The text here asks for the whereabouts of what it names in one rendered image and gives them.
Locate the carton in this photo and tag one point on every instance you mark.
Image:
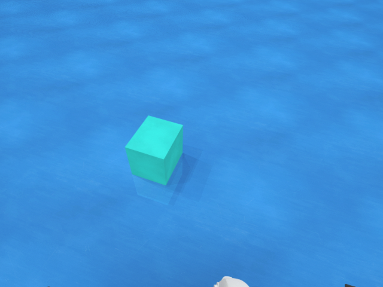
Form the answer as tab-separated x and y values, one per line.
155	148

